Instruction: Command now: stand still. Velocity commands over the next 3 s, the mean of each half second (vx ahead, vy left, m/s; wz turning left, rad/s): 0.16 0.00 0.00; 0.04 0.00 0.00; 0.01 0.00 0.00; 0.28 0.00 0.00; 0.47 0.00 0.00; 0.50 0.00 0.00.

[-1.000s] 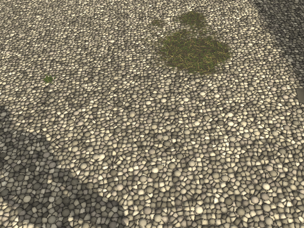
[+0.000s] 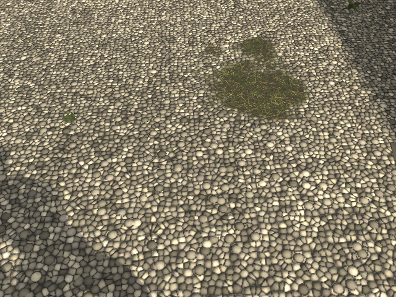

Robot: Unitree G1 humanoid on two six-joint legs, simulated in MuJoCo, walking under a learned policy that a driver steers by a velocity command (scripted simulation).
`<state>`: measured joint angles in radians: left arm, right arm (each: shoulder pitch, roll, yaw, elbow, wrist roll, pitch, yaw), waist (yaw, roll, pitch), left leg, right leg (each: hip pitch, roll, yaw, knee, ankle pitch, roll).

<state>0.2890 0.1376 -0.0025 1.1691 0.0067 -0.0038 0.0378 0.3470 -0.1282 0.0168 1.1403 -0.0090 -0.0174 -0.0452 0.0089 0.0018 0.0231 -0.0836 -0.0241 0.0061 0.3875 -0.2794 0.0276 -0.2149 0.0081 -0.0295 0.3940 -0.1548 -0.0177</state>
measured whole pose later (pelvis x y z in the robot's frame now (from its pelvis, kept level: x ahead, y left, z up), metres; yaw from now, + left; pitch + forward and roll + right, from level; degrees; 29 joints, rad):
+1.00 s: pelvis +0.16 -0.04 +0.00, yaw +0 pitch -2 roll +1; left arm 0.35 0.12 -0.01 1.14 0.01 -0.02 0.05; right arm 0.27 -0.12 0.00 1.15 0.00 -0.01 -0.05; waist 0.00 0.00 0.04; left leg -0.16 -0.01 0.06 0.42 -0.23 0.02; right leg -0.02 0.03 -0.07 0.36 -0.32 -0.06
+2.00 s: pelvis +0.28 +0.03 -0.02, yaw +0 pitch -1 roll +0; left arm 0.47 0.18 0.03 1.13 0.02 -0.07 0.00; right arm 0.21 -0.19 -0.07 1.00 -0.02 -0.07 0.01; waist 0.01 -0.04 0.05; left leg -0.35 -0.01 0.12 0.61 -0.25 0.08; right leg -0.20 -0.03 -0.01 1.03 -0.42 -0.07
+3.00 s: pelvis +0.84 +0.03 -0.02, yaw +0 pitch +1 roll -1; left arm 0.48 0.16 0.04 1.09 0.02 -0.10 0.01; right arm 0.01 -0.17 -0.04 0.87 -0.03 -0.07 0.02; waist 0.06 0.01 0.07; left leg -0.48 0.02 0.10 0.52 -0.10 0.11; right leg 0.13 0.04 -0.09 0.27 -0.40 -0.04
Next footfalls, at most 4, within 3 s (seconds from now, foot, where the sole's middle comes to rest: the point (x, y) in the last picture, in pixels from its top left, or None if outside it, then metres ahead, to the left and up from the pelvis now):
0.66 left None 0.20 0.07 -0.78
1.92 left None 0.37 0.11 -0.78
2.46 right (225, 248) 0.71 -0.06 -0.78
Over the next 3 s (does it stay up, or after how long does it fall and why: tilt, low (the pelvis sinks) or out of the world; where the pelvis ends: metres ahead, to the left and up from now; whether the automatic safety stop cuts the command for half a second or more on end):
stays up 0.84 0.03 -0.02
